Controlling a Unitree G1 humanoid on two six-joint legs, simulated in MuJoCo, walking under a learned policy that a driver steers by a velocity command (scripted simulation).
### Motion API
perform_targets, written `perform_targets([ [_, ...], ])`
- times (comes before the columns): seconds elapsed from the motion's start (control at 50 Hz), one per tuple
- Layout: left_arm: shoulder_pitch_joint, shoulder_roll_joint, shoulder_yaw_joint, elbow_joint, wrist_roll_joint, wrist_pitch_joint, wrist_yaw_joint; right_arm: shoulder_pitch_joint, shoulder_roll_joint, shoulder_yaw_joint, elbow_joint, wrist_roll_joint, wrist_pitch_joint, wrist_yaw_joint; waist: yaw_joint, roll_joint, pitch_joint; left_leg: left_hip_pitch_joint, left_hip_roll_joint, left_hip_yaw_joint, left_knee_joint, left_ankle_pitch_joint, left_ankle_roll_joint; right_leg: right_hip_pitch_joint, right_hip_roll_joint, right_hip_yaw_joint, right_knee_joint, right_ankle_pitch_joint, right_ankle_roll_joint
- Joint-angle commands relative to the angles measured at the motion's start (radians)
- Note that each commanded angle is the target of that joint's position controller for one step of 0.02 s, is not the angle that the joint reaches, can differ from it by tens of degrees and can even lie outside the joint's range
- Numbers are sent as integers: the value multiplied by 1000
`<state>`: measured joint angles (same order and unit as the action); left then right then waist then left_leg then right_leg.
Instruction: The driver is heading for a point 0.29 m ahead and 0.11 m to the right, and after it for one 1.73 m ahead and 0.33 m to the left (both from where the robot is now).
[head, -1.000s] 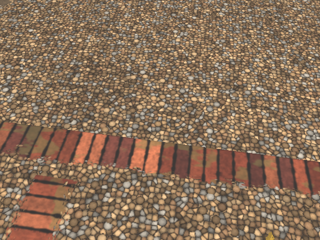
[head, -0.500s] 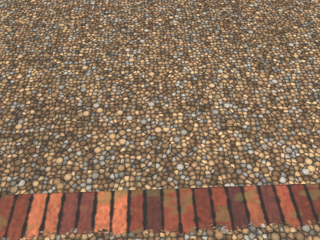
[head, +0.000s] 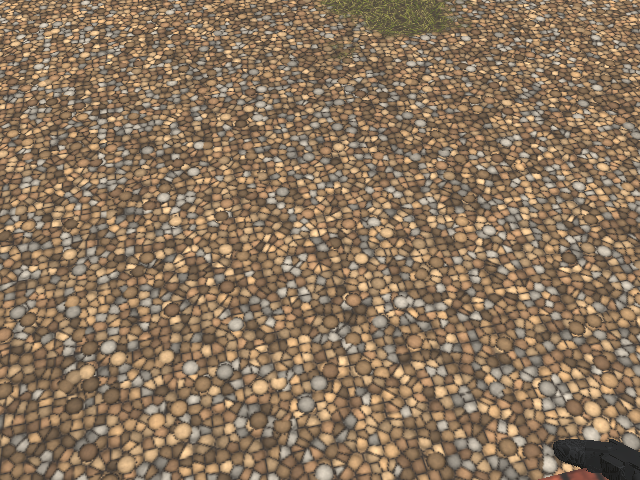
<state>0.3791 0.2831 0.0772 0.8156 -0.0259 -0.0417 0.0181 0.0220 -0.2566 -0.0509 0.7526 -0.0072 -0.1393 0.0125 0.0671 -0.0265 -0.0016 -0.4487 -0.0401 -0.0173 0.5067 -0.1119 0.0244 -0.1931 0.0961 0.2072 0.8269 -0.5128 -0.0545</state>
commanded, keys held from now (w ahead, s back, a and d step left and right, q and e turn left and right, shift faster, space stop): w+e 0.16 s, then e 0.18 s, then q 0.66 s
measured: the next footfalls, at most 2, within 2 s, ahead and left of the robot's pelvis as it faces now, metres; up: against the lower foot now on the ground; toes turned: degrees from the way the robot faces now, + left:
right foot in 0.44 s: +0.33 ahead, -0.17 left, +0.00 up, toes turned -16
left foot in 0.90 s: +0.30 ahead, +0.08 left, +0.00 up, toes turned +1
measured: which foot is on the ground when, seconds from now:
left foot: down 0.00-0.44, up 0.46-0.88, down 0.90-1.00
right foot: up 0.00-0.42, down 0.44-0.90, up 0.92-1.00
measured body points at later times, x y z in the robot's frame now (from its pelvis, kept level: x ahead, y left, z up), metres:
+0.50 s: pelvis +0.21 -0.05 +0.00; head +0.26 -0.07 +0.44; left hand +0.48 +0.13 -0.08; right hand +0.20 -0.34 -0.14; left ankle +0.12 +0.13 -0.67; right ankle +0.29 -0.16 -0.73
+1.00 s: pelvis +0.26 -0.01 +0.01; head +0.29 +0.02 +0.46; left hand +0.43 +0.27 -0.11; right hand +0.34 -0.30 -0.09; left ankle +0.26 +0.08 -0.73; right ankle +0.27 -0.15 -0.66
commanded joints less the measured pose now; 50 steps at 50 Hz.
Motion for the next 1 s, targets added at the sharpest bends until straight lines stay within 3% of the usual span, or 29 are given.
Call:
perform_targets([
  [0.02,-7,153,17,-103,-13,-21,0,274,-137,-50,-8,12,13,-8,-158,166,-170,692,427,-588,-194,-314,196,-624,-102,-24,472,22,22],
  [0.04,-60,144,20,-114,-3,-16,2,220,-123,-42,-15,3,21,-8,-139,91,-92,558,382,-456,-216,-203,166,-589,-139,-58,456,100,30],
  [0.06,-94,129,22,-129,8,-14,-1,187,-104,-35,-9,-1,26,-7,-120,88,-33,458,344,-370,-244,-108,156,-568,-164,-64,410,149,33],
  [0.08,-90,109,23,-135,4,-9,-7,173,-93,-29,-4,-8,26,-8,-96,113,-12,391,314,-293,-271,-52,143,-524,-191,-70,380,177,31],
  [0.12,-86,65,16,-148,-5,2,-14,175,-100,-34,11,-2,19,-5,-83,135,-1,341,294,-197,-318,14,152,-501,-209,-99,342,203,34],
  [0.18,-137,51,12,-188,3,11,-16,176,-140,-48,28,0,14,-7,-76,107,20,336,308,-91,-341,221,175,-544,-219,-106,245,284,53],
  [0.22,-160,45,9,-204,8,9,-22,158,-159,-53,29,1,25,-15,-70,103,16,333,285,18,-313,430,160,-509,-208,-141,127,378,63],
  [0.28,-242,27,1,-229,13,5,-43,165,-177,-54,34,7,48,-31,-101,110,7,324,250,136,-276,493,125,-402,-173,-215,-69,543,57],
  [0.36,-295,55,14,-276,17,12,-71,202,-214,-62,49,37,71,-37,-106,123,-14,409,295,139,-176,535,104,-327,-135,-236,-199,463,14],
  [0.4,-195,87,33,-257,27,7,-69,197,-224,-63,57,52,79,-36,-36,112,-63,422,284,132,-27,633,84,-174,-82,-248,-312,454,-33],
  [0.42,-104,126,51,-227,32,2,-57,216,-198,-52,67,46,79,-31,10,65,-112,375,235,160,126,566,49,-9,-63,-247,-401,616,-62],
  [0.44,-15,205,62,-218,54,4,-33,249,-133,-24,45,0,70,-23,25,-82,-234,158,173,175,400,163,-4,284,-272,-32,-322,1128,-134],
  [0.46,-77,194,25,-247,81,3,-19,382,-39,17,62,-21,63,2,-76,-236,-388,-58,71,45,685,-647,-60,495,-545,257,-252,1603,-321],
  [0.48,-56,126,9,-244,64,8,-32,411,-129,-1,109,20,73,11,-20,-122,-511,-37,88,-113,747,-648,-74,456,-559,256,-286,1415,-369],
  [0.5,-92,108,7,-218,50,10,-43,309,-167,-13,85,54,88,13,-16,-81,-381,-101,121,-83,723,-596,-77,344,-485,156,-355,1132,-317],
  [0.52,-166,87,-1,-205,39,6,-44,231,-154,-12,70,48,105,0,-35,-35,-255,-123,150,-65,651,-538,-80,218,-420,87,-406,910,-249],
  [0.54,-227,66,-11,-200,41,4,-42,213,-151,-15,79,34,129,-18,-61,-35,-171,-79,164,-62,594,-486,-90,79,-385,29,-454,788,-208],
  [0.56,-274,74,-8,-193,53,3,-39,251,-144,-17,96,26,151,-29,-98,-57,-134,24,155,-46,561,-418,-105,-61,-355,-39,-500,740,-190],
  [0.6,-316,98,4,-183,69,-4,-26,302,-128,-21,109,18,168,-46,-126,-93,-113,99,129,-8,515,-349,-118,-148,-339,-112,-542,677,-189],
  [0.68,-296,111,18,-149,51,7,11,226,-125,-30,64,18,181,-58,-87,-85,-103,18,144,-3,493,-295,-99,-91,-391,-120,-583,464,-207],
  [0.74,-300,109,22,-128,47,21,27,181,-115,-33,32,17,187,-51,-75,-90,-79,-1,149,13,436,-289,-83,-64,-408,-137,-597,376,-200],
  [0.8,-306,121,29,-112,39,34,29,180,-112,-35,18,18,186,-34,-74,-92,-84,47,132,51,340,-290,-61,-31,-419,-172,-568,408,-185],
  [0.86,-335,136,35,-98,11,51,28,255,-111,-42,31,16,184,-12,-125,-91,-99,181,88,108,107,-168,-9,-27,-401,-231,-467,446,-124],
  [0.88,-308,116,33,-80,0,56,28,291,-131,-50,42,7,183,-8,-132,-53,-84,237,70,88,-9,-89,26,-60,-360,-275,-380,387,-63],
  [0.9,-261,73,26,-71,13,62,23,300,-214,-71,31,1,180,-18,-103,150,-47,305,210,-151,-149,102,96,-203,-257,-375,-145,234,36],
  [0.92,-315,51,19,-124,43,56,25,276,-320,-87,-8,-6,178,-29,-89,371,10,353,427,-483,-186,361,270,-490,-89,-373,81,-129,125],
  [0.94,-409,77,26,-145,46,51,27,298,-296,-81,-18,-42,154,-21,-149,270,-46,305,438,-506,-212,327,339,-498,-77,-204,265,-169,112],
  [0.96,-395,95,34,-138,27,53,27,248,-277,-76,-26,-38,132,-19,-110,215,-44,309,380,-411,-205,280,290,-511,-97,-159,317,-72,93],
  [1.0,-342,120,48,-94,35,59,40,147,-214,-63,-51,11,124,-30,-66,152,-45,319,302,-308,-180,240,190,-518,-120,-142,301,73,90],
])
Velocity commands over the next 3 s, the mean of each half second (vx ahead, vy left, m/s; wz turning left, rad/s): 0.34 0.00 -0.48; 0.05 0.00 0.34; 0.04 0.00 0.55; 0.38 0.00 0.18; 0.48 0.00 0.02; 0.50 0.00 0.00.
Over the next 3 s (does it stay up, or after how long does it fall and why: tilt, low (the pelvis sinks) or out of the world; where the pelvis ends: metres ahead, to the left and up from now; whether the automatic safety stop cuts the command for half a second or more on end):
stays up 0.96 0.30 0.02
